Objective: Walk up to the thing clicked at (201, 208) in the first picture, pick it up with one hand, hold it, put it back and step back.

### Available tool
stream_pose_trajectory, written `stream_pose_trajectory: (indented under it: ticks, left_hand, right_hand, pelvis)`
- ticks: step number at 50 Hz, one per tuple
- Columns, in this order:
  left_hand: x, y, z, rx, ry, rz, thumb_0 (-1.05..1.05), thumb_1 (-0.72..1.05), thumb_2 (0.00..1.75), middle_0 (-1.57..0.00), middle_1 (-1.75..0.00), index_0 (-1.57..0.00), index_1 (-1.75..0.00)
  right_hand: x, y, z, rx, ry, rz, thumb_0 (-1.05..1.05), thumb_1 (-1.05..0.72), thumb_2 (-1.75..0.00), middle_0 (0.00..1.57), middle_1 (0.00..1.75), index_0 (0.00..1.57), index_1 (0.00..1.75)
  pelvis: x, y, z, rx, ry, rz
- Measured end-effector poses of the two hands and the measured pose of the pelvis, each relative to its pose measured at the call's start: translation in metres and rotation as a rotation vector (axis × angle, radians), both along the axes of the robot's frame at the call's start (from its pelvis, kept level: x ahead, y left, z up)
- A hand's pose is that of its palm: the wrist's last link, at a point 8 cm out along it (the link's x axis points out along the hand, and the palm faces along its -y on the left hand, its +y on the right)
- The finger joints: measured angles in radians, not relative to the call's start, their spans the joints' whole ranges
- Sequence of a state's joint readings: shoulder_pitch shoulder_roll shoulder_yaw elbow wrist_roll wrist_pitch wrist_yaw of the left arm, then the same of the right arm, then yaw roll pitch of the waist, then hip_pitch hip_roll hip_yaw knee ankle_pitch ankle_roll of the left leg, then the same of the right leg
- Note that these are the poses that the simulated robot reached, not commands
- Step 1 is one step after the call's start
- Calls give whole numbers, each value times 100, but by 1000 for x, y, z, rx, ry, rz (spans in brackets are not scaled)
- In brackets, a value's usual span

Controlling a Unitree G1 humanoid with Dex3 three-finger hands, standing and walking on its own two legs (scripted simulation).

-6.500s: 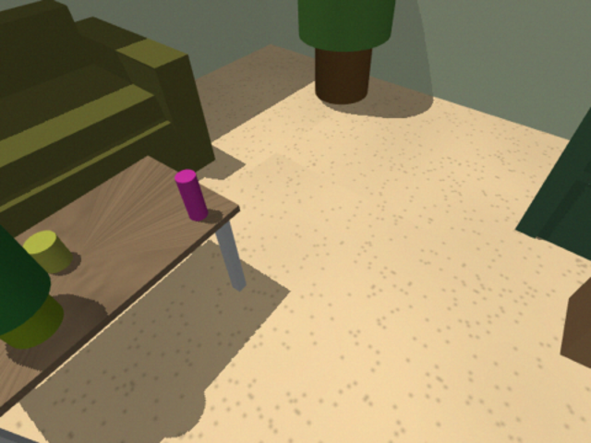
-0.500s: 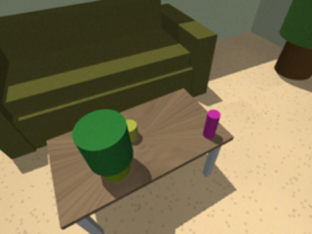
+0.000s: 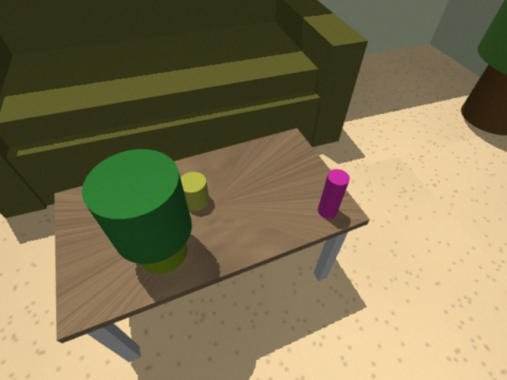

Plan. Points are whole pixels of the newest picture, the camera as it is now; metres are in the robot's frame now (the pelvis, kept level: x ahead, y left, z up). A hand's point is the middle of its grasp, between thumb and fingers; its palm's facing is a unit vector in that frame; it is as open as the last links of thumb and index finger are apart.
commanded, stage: walk up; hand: right
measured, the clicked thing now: (332, 195) +0.64 -0.20 -0.22
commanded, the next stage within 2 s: none
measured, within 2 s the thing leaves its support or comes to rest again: neither
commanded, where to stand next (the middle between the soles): +0.20 -0.15 m, yaw +21 degrees
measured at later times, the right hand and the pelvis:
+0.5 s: hand (503, 334) +0.23 -0.41 -0.10, palm faces -0.20 +0.79 -0.58, open 7.4 cm; pelvis +0.10 -0.13 +0.00, yaw +12 degrees
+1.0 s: hand (466, 276) +0.36 -0.44 -0.16, palm faces -0.45 +0.81 -0.37, open 7.4 cm; pelvis +0.16 -0.22 +0.00, yaw +24 degrees
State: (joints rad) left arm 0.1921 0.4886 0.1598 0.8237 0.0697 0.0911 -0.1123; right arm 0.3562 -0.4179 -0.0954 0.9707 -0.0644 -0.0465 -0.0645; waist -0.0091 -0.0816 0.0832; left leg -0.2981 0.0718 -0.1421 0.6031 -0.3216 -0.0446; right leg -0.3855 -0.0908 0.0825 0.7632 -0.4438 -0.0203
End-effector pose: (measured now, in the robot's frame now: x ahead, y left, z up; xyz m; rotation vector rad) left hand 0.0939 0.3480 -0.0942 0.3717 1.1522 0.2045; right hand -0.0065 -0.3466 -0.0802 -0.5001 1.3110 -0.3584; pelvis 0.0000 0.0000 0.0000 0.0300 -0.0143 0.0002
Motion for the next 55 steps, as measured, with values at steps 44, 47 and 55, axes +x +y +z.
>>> stream_pose_trajectory:
  ticks: [44, 47, 55]
  left_hand:
    - [7, -259, 9, 58, -3, 389, 0, 89, 90, -21, -30, -20, -30]
    - [-7, -258, 12, 82, 19, 422, 0, 89, 90, -21, -30, -21, -30]
    - [-48, -235, -1, 102, 76, 476, 0, 89, 90, -21, -30, -20, -30]
  right_hand:
    - [350, -159, -39, 190, -65, 470, 1, -90, -90, 21, 30, 20, 30]
    - [365, -146, -41, 210, -55, 503, 1, -90, -90, 21, 30, 20, 30]
    - [408, -96, -37, 230, -148, 591, 1, -90, -90, 21, 30, 20, 30]
  pelvis:
    - [163, -227, -3, -10, -16, 373]
    - [165, -228, -2, -7, -15, 396]
    - [155, -209, -13, -9, -14, 451]
